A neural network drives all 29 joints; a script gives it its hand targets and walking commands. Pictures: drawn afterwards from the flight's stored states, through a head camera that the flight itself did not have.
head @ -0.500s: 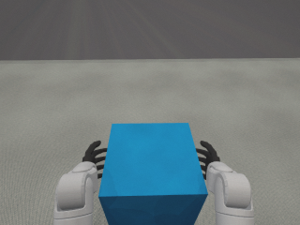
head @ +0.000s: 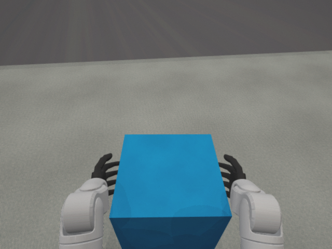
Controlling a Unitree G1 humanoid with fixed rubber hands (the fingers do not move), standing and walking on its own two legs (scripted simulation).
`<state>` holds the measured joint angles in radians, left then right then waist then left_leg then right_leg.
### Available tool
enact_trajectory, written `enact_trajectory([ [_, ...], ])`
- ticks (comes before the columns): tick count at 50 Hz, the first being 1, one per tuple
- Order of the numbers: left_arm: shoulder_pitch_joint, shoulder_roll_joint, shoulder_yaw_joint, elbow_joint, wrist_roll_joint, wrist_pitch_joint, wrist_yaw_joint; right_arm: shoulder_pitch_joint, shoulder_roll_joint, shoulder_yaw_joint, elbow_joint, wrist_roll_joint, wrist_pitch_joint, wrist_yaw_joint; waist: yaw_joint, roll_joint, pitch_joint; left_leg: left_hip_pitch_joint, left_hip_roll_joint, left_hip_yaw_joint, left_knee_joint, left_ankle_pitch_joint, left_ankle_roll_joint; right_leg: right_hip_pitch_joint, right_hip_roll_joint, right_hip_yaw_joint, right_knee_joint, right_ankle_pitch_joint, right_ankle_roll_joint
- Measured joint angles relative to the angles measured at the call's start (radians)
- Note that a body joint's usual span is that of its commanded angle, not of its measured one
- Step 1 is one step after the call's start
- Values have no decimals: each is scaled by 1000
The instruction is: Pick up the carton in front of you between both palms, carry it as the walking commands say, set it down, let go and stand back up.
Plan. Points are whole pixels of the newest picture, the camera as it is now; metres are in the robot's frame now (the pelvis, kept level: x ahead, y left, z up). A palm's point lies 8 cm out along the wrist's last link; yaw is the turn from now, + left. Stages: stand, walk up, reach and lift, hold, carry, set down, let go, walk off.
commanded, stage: carry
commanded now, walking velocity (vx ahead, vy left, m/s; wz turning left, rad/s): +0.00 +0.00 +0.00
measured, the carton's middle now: (168, 198) +0.27 +0.00 +0.02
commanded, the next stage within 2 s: hold in 1.34 s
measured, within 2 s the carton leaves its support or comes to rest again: neither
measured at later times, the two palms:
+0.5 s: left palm (102, 208) +0.22 +0.14 +0.07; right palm (242, 209) +0.22 -0.16 +0.07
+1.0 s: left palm (108, 202) +0.25 +0.14 +0.04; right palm (237, 203) +0.25 -0.16 +0.04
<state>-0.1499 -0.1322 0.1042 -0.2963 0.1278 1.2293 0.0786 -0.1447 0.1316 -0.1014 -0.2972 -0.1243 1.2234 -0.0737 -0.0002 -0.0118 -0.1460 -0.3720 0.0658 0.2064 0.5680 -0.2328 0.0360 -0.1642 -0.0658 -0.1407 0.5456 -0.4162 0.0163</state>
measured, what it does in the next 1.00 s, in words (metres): stands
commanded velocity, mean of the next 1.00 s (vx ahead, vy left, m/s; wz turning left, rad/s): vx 0.00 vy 0.00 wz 0.00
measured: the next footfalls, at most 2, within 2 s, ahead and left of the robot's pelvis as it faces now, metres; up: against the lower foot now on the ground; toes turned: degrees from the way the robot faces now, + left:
none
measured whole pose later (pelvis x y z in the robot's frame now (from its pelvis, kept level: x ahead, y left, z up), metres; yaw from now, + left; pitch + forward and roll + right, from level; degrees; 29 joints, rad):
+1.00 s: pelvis -0.05 -0.01 +0.00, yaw +0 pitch +2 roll +0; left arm -0.23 -0.15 0.19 0.19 0.25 0.70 0.02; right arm -0.23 0.15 -0.19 0.19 -0.24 0.69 -0.01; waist 0.00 0.00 -0.08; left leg -0.41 0.09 0.19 0.51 -0.13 0.03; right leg -0.23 -0.04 -0.15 0.56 -0.36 -0.02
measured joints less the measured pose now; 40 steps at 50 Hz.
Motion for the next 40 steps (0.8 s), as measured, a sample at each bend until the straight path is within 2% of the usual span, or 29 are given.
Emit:
enact_trajectory([
  [9,3,0,2,33,5,-6,-3,2,0,0,30,-8,-2,2,2,5,-5,3,6,-4,-36,46,-2,-8,10,-5,-10,30,-11],
  [16,17,2,-3,99,22,-63,-15,16,-2,1,95,-24,-58,14,0,8,1,-2,12,-8,-56,75,-4,-20,18,-7,-15,49,-18],
  [28,27,3,-5,222,61,-231,-36,26,-3,0,226,-59,-234,38,-2,9,15,-19,20,-14,-67,100,-6,-44,27,-9,-10,65,-26],
  [40,-63,-10,67,490,130,-466,-63,-66,10,-74,496,-128,-470,67,-2,10,41,-27,23,-18,-66,110,-7,-57,30,-10,1,68,-30],
])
